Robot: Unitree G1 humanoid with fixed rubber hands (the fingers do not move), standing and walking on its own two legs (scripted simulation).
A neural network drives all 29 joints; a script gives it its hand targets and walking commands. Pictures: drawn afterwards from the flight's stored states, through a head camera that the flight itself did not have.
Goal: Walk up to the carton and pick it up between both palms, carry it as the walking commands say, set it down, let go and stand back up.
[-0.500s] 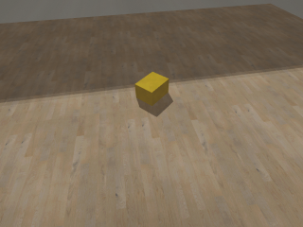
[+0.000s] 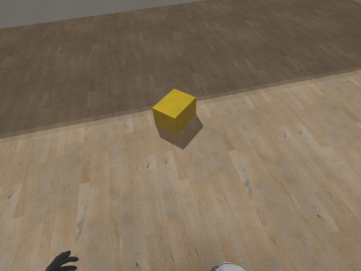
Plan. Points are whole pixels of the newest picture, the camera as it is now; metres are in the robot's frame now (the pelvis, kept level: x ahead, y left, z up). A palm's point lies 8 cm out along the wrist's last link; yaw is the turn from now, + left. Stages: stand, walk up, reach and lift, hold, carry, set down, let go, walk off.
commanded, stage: walk up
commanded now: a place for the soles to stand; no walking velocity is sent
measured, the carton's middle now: (175, 111) +1.33 +0.05 -0.67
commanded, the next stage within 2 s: none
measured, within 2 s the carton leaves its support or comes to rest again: neither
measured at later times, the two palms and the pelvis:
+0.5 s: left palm (61, 245) +0.23 +0.33 -0.12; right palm (314, 201) +0.29 -0.33 -0.07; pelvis +0.20 +0.01 -0.01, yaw +2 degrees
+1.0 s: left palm (66, 191) +0.38 +0.35 -0.11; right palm (266, 139) +0.52 -0.28 -0.10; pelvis +0.39 +0.02 -0.01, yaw +3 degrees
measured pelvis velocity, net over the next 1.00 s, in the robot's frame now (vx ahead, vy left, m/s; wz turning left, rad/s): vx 0.39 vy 0.02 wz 0.06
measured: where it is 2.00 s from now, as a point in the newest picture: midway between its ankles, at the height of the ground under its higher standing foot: (180, 182)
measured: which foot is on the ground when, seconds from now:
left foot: down 0.00-0.04, up 0.06-0.36, down 0.38-0.66, up 0.68-0.94, down 0.96-1.00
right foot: down 0.00-0.40, up 0.42-0.62, down 0.64-1.00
